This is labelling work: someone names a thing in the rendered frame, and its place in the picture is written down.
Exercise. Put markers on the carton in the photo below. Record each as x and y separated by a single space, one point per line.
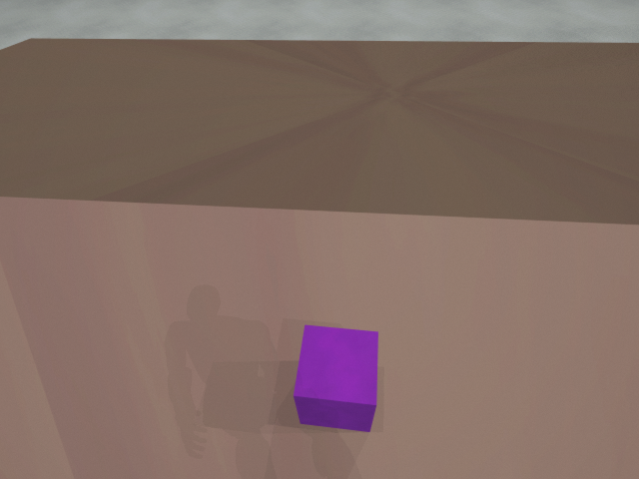
336 383

